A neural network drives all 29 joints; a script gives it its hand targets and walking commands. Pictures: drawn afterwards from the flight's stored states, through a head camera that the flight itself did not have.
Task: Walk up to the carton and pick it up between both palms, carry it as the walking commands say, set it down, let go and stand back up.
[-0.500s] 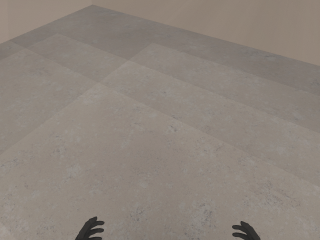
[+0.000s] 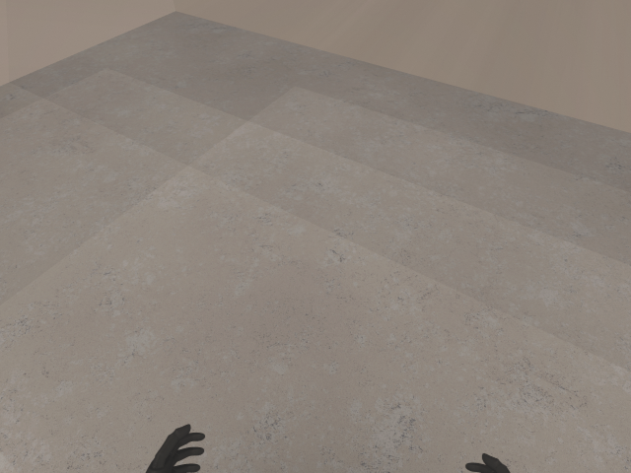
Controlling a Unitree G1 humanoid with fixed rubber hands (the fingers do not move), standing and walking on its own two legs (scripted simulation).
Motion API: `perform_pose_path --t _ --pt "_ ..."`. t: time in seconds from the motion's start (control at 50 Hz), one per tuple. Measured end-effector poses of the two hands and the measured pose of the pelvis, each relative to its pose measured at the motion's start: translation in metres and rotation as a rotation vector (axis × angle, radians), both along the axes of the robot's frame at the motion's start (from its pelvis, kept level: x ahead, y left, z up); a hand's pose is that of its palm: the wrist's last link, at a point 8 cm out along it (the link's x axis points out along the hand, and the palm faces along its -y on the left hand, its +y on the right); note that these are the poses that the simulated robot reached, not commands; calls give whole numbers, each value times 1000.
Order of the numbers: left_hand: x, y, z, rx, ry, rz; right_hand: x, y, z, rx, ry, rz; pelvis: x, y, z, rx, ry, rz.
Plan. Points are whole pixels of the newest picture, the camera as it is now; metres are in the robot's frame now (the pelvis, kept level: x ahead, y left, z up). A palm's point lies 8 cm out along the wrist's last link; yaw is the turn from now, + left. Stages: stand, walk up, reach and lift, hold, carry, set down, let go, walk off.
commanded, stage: stand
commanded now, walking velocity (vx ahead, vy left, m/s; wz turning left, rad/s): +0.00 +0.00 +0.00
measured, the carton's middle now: out of the picture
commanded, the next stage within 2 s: walk up in 0.86 s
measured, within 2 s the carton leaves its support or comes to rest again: neither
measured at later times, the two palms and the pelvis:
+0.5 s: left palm out of the picture +0.11 +0.23 -0.10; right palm out of the picture +0.09 -0.22 -0.11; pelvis +0.01 +0.01 +0.00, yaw +0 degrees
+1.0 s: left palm out of the picture +0.06 +0.25 -0.11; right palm out of the picture +0.06 -0.22 -0.12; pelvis +0.01 +0.01 +0.01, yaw +0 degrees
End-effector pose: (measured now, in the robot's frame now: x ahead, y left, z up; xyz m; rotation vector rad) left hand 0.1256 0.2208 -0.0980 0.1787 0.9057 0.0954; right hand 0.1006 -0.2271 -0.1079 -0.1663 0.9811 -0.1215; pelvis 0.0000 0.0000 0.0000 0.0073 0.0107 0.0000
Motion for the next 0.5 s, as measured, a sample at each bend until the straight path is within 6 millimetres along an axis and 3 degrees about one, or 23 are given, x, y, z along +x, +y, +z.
perform_pose_path --t 0.5 --pt "-15 14 -5 18 63 37 -6 4 -4 -2 42 -30 6 6 3 -5 -3 -2"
